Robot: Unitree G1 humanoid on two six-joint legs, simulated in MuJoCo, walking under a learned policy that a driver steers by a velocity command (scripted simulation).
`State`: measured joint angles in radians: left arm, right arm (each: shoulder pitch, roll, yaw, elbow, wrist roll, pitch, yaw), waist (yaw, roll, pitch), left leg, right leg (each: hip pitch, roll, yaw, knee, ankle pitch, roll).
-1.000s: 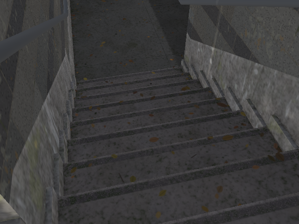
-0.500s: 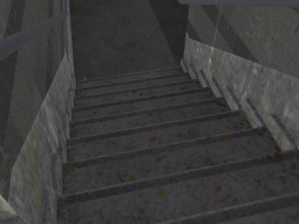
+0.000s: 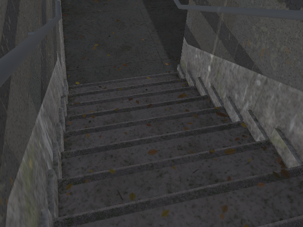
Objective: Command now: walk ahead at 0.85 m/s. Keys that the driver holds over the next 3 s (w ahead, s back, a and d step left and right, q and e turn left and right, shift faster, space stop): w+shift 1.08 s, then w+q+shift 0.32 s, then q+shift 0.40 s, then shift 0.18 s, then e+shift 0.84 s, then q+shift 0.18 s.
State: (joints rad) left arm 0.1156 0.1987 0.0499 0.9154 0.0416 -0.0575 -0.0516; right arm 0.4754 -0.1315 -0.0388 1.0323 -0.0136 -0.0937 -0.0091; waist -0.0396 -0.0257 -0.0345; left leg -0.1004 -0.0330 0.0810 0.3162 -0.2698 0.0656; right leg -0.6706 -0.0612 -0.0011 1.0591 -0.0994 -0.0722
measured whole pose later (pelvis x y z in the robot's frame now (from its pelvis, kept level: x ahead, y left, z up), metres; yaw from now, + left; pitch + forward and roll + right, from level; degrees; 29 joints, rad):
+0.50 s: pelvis +0.36 -0.05 -0.02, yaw -1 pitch +0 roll -2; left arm 0.48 0.26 0.07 1.03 0.02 -0.11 -0.02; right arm 0.15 -0.25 -0.08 0.87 -0.04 -0.04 0.01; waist 0.05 0.02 0.05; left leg -0.61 0.07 -0.11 1.02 -0.12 0.09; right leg -0.14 0.11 -0.09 0.55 -0.41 -0.11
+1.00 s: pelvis +0.84 -0.07 -0.29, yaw -1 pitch -2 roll +2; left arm 0.12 0.22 0.02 0.88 0.05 -0.10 -0.02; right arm 0.57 -0.21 -0.02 1.13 0.01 -0.11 -0.02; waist -0.07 -0.02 0.02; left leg 0.01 -0.09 0.08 1.17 -0.79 0.11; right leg -0.49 -0.02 -0.09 0.64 0.33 -0.11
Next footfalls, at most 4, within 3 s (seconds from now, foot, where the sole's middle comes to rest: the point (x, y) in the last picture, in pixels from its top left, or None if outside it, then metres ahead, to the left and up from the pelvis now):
0.28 right None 0.34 -0.11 -0.78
0.70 left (144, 221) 0.60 0.01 -0.93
1.00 right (167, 168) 0.98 -0.15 -1.08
1.32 left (144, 150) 1.23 -0.01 -1.23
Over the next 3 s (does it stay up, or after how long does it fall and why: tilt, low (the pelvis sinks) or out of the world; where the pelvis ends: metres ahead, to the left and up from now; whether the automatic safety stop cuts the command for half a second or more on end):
stays up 1.76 -0.07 -0.77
